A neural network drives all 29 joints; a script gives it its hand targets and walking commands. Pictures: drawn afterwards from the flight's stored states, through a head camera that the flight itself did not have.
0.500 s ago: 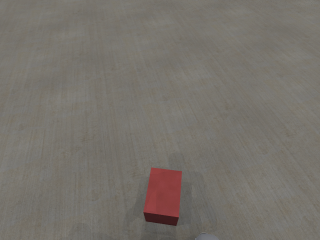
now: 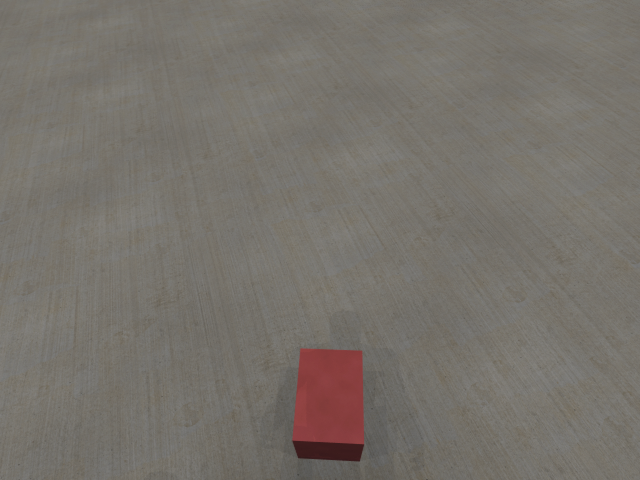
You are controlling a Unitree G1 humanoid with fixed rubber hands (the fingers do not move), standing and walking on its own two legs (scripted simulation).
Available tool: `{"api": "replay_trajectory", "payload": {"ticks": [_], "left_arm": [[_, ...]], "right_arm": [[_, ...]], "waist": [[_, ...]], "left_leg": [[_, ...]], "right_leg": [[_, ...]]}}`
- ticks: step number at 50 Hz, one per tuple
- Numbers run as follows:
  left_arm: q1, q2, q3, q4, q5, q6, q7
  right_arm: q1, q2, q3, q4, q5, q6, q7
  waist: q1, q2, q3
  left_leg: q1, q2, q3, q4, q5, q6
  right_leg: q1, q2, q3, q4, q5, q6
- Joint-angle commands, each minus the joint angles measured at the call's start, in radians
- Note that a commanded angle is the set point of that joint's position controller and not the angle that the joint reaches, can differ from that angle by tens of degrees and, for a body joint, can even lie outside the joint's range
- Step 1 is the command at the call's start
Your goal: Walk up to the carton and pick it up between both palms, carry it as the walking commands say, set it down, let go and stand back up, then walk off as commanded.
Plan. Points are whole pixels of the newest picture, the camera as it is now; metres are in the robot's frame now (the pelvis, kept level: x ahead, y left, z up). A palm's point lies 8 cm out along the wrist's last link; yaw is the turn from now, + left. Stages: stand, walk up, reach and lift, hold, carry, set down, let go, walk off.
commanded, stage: walk up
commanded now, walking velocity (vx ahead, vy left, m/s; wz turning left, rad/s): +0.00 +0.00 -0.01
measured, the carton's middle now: (330, 404) +0.41 +0.01 -0.67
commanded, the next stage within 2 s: stand in 0.30 s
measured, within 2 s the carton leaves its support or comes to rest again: neither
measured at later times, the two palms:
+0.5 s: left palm out of the picture -0.03 +0.22 -0.14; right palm out of the picture +0.01 -0.20 -0.14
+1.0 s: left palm (179, 462) +0.17 +0.22 -0.12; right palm out of the picture +0.14 -0.21 -0.13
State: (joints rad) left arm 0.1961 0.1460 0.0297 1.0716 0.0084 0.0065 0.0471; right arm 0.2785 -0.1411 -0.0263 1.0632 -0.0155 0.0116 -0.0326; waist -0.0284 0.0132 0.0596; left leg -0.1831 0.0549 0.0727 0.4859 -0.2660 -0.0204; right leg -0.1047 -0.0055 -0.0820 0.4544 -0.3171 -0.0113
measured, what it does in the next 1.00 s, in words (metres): stands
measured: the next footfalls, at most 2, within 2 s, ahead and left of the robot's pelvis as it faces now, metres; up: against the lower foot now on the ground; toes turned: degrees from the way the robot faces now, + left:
none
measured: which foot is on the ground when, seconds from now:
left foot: down 0.00-1.00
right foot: down 0.00-1.00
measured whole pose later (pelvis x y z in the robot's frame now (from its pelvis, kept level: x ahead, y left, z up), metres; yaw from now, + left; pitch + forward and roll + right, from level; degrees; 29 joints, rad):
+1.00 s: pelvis -0.02 +0.02 -0.02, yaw -1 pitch +13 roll +0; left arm -0.05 0.17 -0.01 0.57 -0.03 0.56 0.03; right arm 0.00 -0.19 0.00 0.58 0.04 0.56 0.01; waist -0.01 0.00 -0.08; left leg -0.59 0.02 0.05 0.66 -0.28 0.01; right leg -0.54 -0.01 -0.01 0.67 -0.35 0.00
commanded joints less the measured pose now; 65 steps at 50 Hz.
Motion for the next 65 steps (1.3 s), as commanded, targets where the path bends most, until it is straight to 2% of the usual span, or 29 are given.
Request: {"api": "replay_trajectory", "payload": {"ticks": [1, 6, 8, 19, 22, 25, 29, 33, 34, 35, 36, 37, 38, 40, 41, 42, 43, 46, 47, 49, 50, 52, 53, 54, 57, 59, 61, 63, 65], "left_arm": [[0.065, 0.07, 0.001, 0.001, 0.003, -0.016, -0.007], [0.115, 0.087, -0.004, 0.035, -0.001, -0.02, -0.007], [0.138, 0.085, -0.01, 0.046, -0.002, -0.021, -0.006], [0.188, 0.08, -0.015, 0.09, -0.002, -0.029, 0.001], [0.195, 0.08, -0.017, 0.091, -0.001, -0.027, 0.001], [0.201, 0.078, -0.018, 0.094, -0.001, -0.027, 0.002], [0.189, 0.081, -0.014, 0.09, 0.0, -0.026, 0.001], [0.194, 0.088, -0.013, 0.092, -0.003, -0.028, 0.004], [-0.157, 0.089, -0.078, -0.259, -0.122, -0.008, 0.009], [-0.508, 0.124, -0.101, -0.601, -0.12, 0.06, 0.015], [-0.548, 0.115, -0.087, -0.552, -0.141, 0.142, 0.036], [-0.509, 0.138, -0.062, -0.519, -0.132, 0.204, 0.045], [-0.433, 0.177, -0.054, -0.498, -0.127, 0.28, 0.041], [-0.322, 0.182, -0.062, -0.481, -0.135, 0.45, 0.033], [-0.193, 0.157, -0.071, -0.433, -0.123, 0.534, 0.029], [-0.081, 0.112, -0.089, -0.412, -0.118, 0.595, 0.027], [-0.012, 0.099, -0.078, -0.4, -0.097, 0.635, 0.022], [0.086, 0.046, -0.046, -0.448, -0.044, 0.629, -0.008], [0.082, 0.046, -0.025, -0.453, -0.014, 0.607, -0.019], [-0.019, 0.022, 0.002, -0.51, 0.004, 0.536, -0.043], [-0.072, 0.044, 0.027, -0.547, 0.02, 0.498, -0.048], [-0.185, 0.05, 0.042, -0.66, 0.04, 0.42, -0.053], [-0.226, 0.055, 0.055, -0.701, 0.047, 0.394, -0.05], [-0.283, 0.065, 0.071, -0.769, 0.059, 0.367, -0.052], [-0.309, 0.079, 0.108, -0.825, 0.084, 0.339, -0.042], [-0.328, 0.089, 0.119, -0.849, 0.073, 0.357, -0.043], [-0.399, 0.084, 0.104, -0.883, 0.043, 0.403, -0.051], [-0.433, 0.083, 0.085, -0.881, 0.025, 0.466, -0.054], [-0.413, 0.057, 0.063, -0.828, 0.009, 0.539, -0.055]], "right_arm": [[0.054, -0.075, -0.002, -0.005, -0.003, -0.013, -0.009], [0.054, -0.082, 0.004, 0.017, 0.001, -0.023, -0.009], [0.047, -0.082, 0.005, 0.025, 0.002, -0.023, -0.006], [0.047, -0.091, 0.01, 0.047, 0.01, -0.028, -0.007], [0.047, -0.089, 0.011, 0.05, 0.011, -0.031, -0.008], [0.047, -0.089, 0.013, 0.053, 0.011, -0.03, -0.007], [0.063, -0.094, 0.014, 0.063, 0.011, -0.034, -0.007], [0.056, -0.092, 0.015, 0.059, 0.009, -0.037, -0.008], [-0.295, -0.2, 0.009, -0.292, 0.065, -0.024, -0.009], [-0.603, -0.178, 0.019, -0.471, 0.094, 0.046, -0.009], [-0.521, -0.178, 0.065, -0.416, 0.111, 0.123, -0.015], [-0.492, -0.197, 0.047, -0.413, 0.114, 0.183, -0.02], [-0.467, -0.241, 0.034, -0.482, 0.095, 0.257, -0.018], [-0.363, -0.194, 0.033, -0.489, 0.112, 0.421, -0.018], [-0.266, -0.182, 0.043, -0.457, 0.115, 0.512, -0.006], [-0.169, -0.161, 0.058, -0.459, 0.12, 0.574, 0.006], [-0.099, -0.147, 0.058, -0.438, 0.111, 0.613, 0.014], [-0.013, -0.066, 0.04, -0.449, 0.073, 0.61, 0.044], [-0.025, -0.064, 0.014, -0.48, 0.046, 0.584, 0.051], [-0.163, -0.077, -0.024, -0.587, -0.001, 0.512, 0.057], [-0.213, -0.082, -0.04, -0.618, -0.034, 0.475, 0.057], [-0.267, -0.07, -0.07, -0.641, -0.054, 0.403, 0.064], [-0.303, -0.073, -0.086, -0.661, -0.062, 0.377, 0.067], [-0.354, -0.066, -0.091, -0.701, -0.057, 0.351, 0.068], [-0.359, -0.079, -0.115, -0.742, -0.048, 0.324, 0.056], [-0.396, -0.085, -0.113, -0.807, -0.017, 0.339, 0.044], [-0.453, -0.083, -0.111, -0.876, 0.007, 0.386, 0.027], [-0.482, -0.092, -0.116, -0.876, 0.014, 0.449, 0.014], [-0.495, -0.066, -0.082, -0.802, 0.038, 0.517, 0.011]], "waist": [[0.012, 0.031, -0.011], [0.022, 0.018, 0.01], [0.029, -0.027, 0.017], [0.032, -0.021, 0.035], [0.032, 0.003, 0.04], [0.04, -0.018, 0.05], [0.034, 0.007, 0.049], [0.038, -0.032, 0.029], [0.026, -0.072, -0.161], [0.004, -0.006, -0.175], [0.018, -0.035, -0.175], [0.023, -0.008, -0.148], [0.001, -0.044, -0.144], [0.026, -0.043, -0.208], [0.037, -0.015, -0.237], [0.037, -0.015, -0.308], [0.038, -0.04, -0.329], [0.05, -0.001, -0.346], [0.032, -0.012, -0.337], [0.018, -0.042, -0.306], [0.018, -0.049, -0.328], [-0.001, 0.003, -0.427], [-0.004, 0.001, -0.47], [0.006, 0.006, -0.527], [0.005, 0.038, -0.652], [0.022, 0.008, -0.711], [0.006, -0.023, -0.782], [-0.009, -0.049, -0.75], [0.006, -0.025, -0.623]], "left_leg": [[0.054, 0.078, -0.065, -0.15, 0.288, 0.024], [0.075, 0.08, -0.07, -0.172, 0.316, 0.033], [0.08, 0.076, -0.064, -0.171, 0.3, 0.033], [0.083, 0.068, -0.06, -0.178, 0.297, 0.036], [0.09, 0.068, -0.056, -0.176, 0.301, 0.036], [0.084, 0.075, -0.064, -0.176, 0.301, 0.04], [0.078, 0.072, -0.066, -0.176, 0.308, 0.039], [0.088, 0.078, -0.071, -0.169, 0.339, 0.043], [-0.202, -0.052, -0.046, -0.017, -0.047, 0.048], [-0.161, -0.033, -0.007, 0.026, -0.107, 0.042], [-0.169, -0.021, -0.023, 0.082, -0.104, 0.05], [-0.19, -0.028, -0.038, 0.102, -0.126, 0.06], [-0.175, -0.021, -0.032, 0.084, -0.068, 0.067], [-0.148, -0.036, -0.056, 0.116, 0.106, 0.091], [-0.149, -0.039, -0.072, 0.123, 0.171, 0.093], [-0.13, -0.044, -0.099, 0.147, 0.356, 0.1], [-0.127, -0.047, -0.122, 0.159, 0.436, 0.104], [-0.124, -0.063, -0.134, 0.11, 0.563, 0.082], [-0.133, -0.071, -0.131, 0.113, 0.584, 0.078], [-0.219, -0.077, -0.121, 0.148, 0.523, 0.069], [-0.231, -0.074, -0.121, 0.176, 0.519, 0.066], [-0.237, -0.061, -0.133, 0.253, 0.539, 0.057], [-0.226, -0.055, -0.134, 0.281, 0.493, 0.052], [-0.234, -0.053, -0.131, 0.321, 0.483, 0.048], [-0.232, -0.074, -0.093, 0.394, 0.416, 0.023], [-0.255, -0.087, -0.072, 0.43, 0.333, 0.028], [-0.28, -0.092, -0.049, 0.448, 0.219, 0.039], [-0.321, -0.09, -0.042, 0.435, 0.079, 0.045], [-0.364, -0.089, -0.035, 0.402, -0.064, 0.038]], "right_leg": [[-0.02, -0.103, 0.077, -0.135, 0.245, -0.004], [-0.014, -0.109, 0.088, -0.151, 0.271, -0.001], [-0.018, -0.111, 0.088, -0.16, 0.29, 0.001], [-0.012, -0.115, 0.098, -0.17, 0.297, -0.002], [-0.021, -0.116, 0.103, -0.169, 0.3, -0.003], [-0.023, -0.116, 0.098, -0.172, 0.287, -0.001], [-0.017, -0.116, 0.09, -0.169, 0.279, 0.003], [-0.01, -0.119, 0.086, -0.159, 0.303, 0.003], [-0.331, -0.015, 0.092, 0.062, -0.051, -0.051], [-0.342, -0.016, 0.11, 0.077, -0.107, -0.056], [-0.338, -0.018, 0.117, 0.097, -0.09, -0.05], [-0.364, -0.04, 0.112, 0.108, -0.088, -0.054], [-0.413, -0.032, 0.083, 0.109, -0.045, -0.061], [-0.433, -0.028, 0.086, 0.113, 0.134, -0.056], [-0.424, -0.015, 0.081, 0.13, 0.19, -0.065], [-0.399, 0.015, 0.08, 0.159, 0.335, -0.077], [-0.392, 0.023, 0.096, 0.165, 0.402, -0.079], [-0.376, 0.04, 0.119, 0.143, 0.517, -0.072], [-0.378, 0.051, 0.125, 0.14, 0.567, -0.062], [-0.426, 0.051, 0.141, 0.163, 0.574, -0.039], [-0.45, 0.048, 0.134, 0.188, 0.559, -0.031], [-0.548, 0.042, 0.125, 0.249, 0.5, -0.028], [-0.585, 0.035, 0.114, 0.269, 0.426, -0.021], [-0.621, 0.032, 0.119, 0.298, 0.405, -0.016], [-0.618, 0.033, 0.087, 0.37, 0.354, 0.01], [-0.6, 0.031, 0.081, 0.389, 0.292, 0.022], [-0.546, 0.032, 0.079, 0.403, 0.212, 0.03], [-0.558, 0.037, 0.073, 0.399, 0.079, 0.029], [-0.609, 0.034, 0.069, 0.378, -0.071, 0.012]]}}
